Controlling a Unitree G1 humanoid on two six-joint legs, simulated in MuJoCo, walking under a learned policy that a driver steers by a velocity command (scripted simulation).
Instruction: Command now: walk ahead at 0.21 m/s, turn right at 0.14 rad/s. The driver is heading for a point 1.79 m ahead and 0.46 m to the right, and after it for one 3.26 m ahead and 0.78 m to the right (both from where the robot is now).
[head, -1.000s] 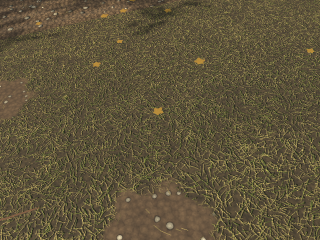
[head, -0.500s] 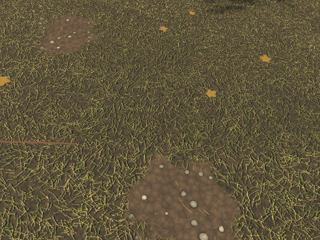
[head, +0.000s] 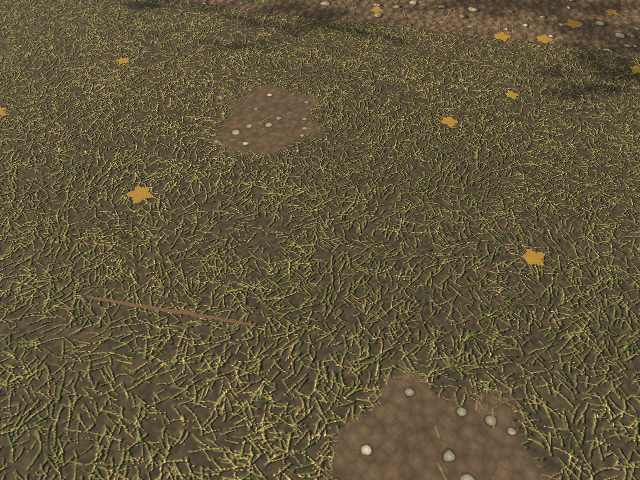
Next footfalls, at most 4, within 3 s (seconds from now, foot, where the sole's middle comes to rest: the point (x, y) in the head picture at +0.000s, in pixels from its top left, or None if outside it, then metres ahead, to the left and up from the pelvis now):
0.34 left None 0.16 0.12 -0.77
0.82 right None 0.10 -0.13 -0.77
1.34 left None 0.48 -0.11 -0.92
1.72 right None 0.54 -0.37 -0.92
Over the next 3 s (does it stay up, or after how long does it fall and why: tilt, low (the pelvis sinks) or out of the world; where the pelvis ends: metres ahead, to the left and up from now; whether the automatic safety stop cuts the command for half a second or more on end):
stays up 0.78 -0.33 -0.16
